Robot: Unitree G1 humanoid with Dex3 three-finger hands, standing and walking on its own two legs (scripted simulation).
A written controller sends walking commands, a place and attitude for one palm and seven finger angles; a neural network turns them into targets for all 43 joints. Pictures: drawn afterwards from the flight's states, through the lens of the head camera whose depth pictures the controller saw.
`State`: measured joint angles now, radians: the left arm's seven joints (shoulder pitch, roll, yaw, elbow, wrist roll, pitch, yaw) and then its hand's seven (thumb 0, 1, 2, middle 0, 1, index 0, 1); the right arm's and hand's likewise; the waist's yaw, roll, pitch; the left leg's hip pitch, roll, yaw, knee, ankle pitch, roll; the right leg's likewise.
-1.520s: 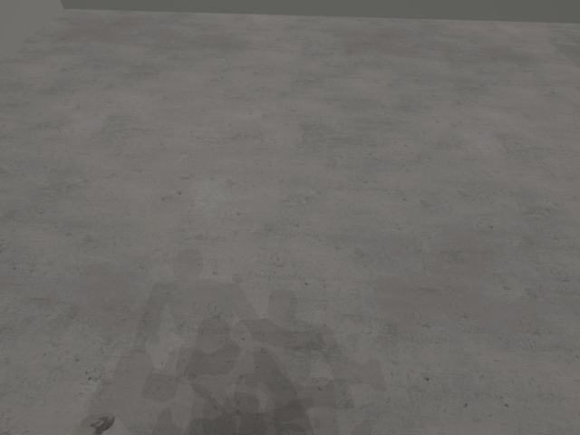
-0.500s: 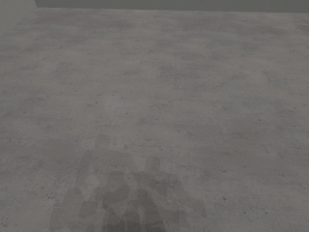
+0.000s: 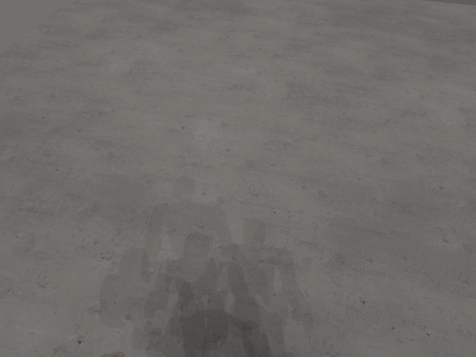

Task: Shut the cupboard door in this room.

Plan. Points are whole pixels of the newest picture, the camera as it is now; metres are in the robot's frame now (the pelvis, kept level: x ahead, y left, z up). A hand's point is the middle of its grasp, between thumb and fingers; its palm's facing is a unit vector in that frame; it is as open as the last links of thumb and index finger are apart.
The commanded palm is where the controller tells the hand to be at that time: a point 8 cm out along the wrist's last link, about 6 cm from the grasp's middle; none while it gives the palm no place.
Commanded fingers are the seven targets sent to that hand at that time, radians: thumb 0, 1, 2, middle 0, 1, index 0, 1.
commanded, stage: turn or walk to find it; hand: left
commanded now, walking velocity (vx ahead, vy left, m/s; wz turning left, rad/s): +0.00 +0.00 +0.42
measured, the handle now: out of the picture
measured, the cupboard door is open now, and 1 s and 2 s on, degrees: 87 87 87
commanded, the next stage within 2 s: none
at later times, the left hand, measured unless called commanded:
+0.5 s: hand out of the picture -0.07 +0.21 -0.19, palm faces +0.29 -0.93 -0.23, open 7.4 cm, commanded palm none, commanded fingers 0.00 0.90 0.90 -0.20 -0.30 -0.20 -0.30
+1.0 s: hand out of the picture -0.06 +0.19 -0.15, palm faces +0.45 -0.85 -0.27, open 7.3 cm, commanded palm none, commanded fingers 0.00 0.90 0.90 -0.20 -0.30 -0.20 -0.30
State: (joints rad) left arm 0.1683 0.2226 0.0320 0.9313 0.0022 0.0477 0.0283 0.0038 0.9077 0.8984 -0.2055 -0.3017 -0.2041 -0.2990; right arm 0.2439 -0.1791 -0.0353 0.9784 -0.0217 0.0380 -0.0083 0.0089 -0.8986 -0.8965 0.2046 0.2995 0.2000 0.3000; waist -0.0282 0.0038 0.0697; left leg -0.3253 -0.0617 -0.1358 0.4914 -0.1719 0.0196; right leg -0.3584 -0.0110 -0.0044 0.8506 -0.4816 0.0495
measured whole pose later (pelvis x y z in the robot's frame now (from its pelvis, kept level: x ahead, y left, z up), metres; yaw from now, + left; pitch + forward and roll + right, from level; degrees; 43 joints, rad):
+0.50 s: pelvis -0.04 +0.01 -0.02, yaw +15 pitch -1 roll +1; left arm 0.28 0.25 0.04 0.95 0.02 0.03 0.03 0.00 0.90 0.90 -0.21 -0.30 -0.21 -0.30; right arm 0.14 -0.23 -0.06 0.95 -0.01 0.04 0.01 0.01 -0.91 -0.90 0.20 0.30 0.19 0.30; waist 0.02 -0.07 0.09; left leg -0.28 -0.01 0.07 0.61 -0.32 0.01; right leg -0.29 -0.15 -0.13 0.76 -0.45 0.05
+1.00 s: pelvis -0.06 -0.02 +0.00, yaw +26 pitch -2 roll +1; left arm 0.21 0.18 0.03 0.89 0.02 0.01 0.03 0.00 0.91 0.90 -0.21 -0.30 -0.20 -0.30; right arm 0.24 -0.23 -0.08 0.97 -0.02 0.08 0.01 0.01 -0.90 -0.90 0.20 0.30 0.20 0.30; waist -0.02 0.04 0.05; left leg -0.44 -0.06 -0.06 0.92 -0.43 -0.01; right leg -0.24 -0.04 -0.09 0.56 -0.30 -0.02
